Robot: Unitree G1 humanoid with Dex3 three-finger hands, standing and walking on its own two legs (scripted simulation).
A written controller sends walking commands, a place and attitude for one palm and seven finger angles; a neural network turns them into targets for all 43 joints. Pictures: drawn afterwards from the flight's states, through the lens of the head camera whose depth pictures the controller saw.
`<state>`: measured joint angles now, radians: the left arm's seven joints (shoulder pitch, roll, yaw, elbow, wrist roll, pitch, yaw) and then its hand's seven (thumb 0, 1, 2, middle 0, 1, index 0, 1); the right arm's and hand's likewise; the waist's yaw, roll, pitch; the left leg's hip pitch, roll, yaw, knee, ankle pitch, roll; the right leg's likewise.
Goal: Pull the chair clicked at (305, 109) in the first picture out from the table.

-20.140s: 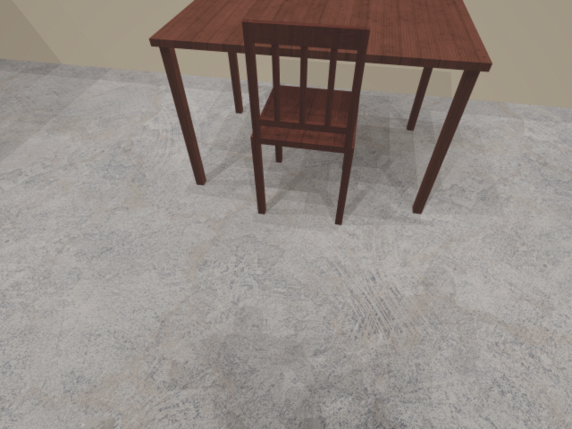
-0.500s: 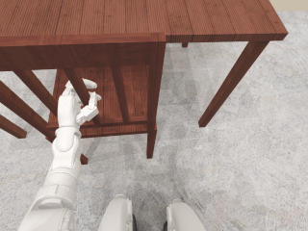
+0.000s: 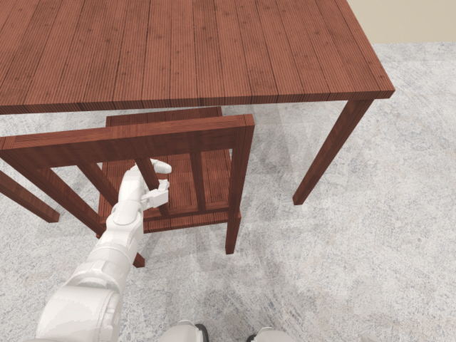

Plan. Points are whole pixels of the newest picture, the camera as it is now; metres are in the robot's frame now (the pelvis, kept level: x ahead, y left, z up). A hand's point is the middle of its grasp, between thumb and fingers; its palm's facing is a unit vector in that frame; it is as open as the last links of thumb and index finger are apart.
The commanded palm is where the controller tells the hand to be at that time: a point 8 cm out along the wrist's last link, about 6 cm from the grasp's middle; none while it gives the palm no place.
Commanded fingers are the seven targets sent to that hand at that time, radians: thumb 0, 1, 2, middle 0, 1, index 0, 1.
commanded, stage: step backward, pulling the chair out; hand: left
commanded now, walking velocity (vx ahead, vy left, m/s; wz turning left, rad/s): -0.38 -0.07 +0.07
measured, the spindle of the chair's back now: (155, 188) +0.42 +0.15 -0.08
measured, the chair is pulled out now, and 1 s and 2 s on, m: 0.07 0.19 0.30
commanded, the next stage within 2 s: none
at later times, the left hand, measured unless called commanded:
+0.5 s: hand (173, 232) +0.31 +0.10 -0.05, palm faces +0.03 -0.99 -0.14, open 5.2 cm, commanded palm +0.31 +0.15 -0.05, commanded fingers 0.00 0.90 0.90 -0.50 -1.45 -0.50 -1.45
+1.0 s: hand (167, 247) +0.28 +0.11 -0.05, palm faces +0.00 -0.99 -0.15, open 5.3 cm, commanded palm +0.28 +0.16 -0.05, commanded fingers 0.00 0.90 0.90 -0.50 -1.45 -0.50 -1.45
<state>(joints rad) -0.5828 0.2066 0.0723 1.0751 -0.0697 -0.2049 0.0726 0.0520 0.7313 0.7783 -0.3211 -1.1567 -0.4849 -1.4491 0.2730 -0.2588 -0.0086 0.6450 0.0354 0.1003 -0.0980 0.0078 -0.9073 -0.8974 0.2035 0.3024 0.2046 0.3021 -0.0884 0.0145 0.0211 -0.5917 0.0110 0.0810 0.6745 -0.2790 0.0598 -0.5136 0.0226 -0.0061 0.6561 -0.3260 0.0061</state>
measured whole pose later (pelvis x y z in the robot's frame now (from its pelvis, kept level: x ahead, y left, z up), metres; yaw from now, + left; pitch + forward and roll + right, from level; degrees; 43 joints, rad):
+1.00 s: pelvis -0.09 +0.00 +0.00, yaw +4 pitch +5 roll +0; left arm -0.58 0.12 0.01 1.08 -0.06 -0.20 0.09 0.06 0.69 0.80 -0.31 -1.19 -0.49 -1.45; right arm 0.22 -0.29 0.01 0.79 0.04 -0.08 -0.13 0.01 -0.91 -0.90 0.21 0.30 0.21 0.30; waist -0.08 0.04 0.13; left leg -0.38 0.03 -0.06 0.63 -0.30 -0.04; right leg -0.49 -0.04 -0.06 0.61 -0.20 0.00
